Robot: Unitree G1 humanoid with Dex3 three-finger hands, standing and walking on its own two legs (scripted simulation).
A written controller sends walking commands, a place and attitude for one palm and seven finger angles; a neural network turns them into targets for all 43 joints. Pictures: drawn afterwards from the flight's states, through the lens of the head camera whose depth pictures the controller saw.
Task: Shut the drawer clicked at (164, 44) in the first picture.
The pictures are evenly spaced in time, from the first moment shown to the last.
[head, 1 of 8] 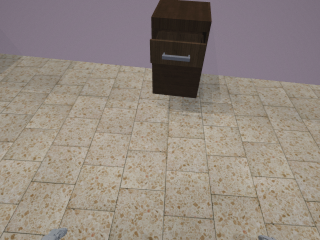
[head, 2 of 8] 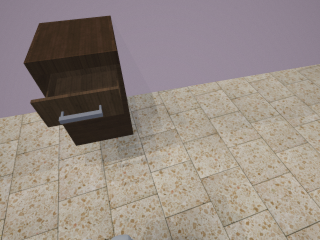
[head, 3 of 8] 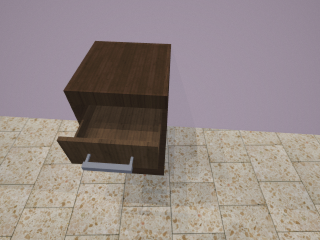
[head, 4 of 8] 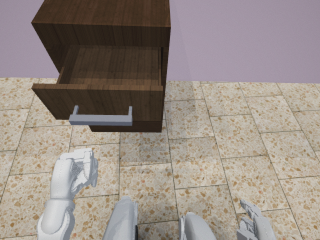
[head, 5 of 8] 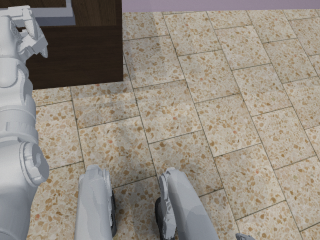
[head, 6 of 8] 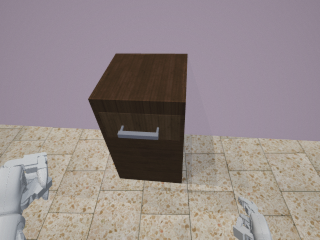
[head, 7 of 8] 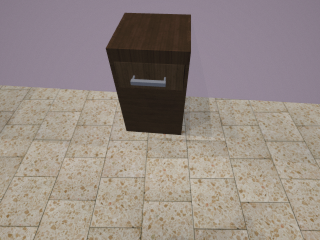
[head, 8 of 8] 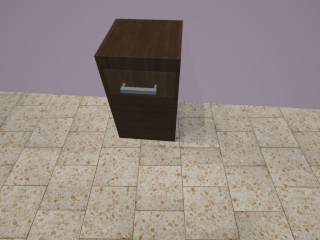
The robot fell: no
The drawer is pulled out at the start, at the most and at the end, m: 0.20 0.20 0.00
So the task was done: yes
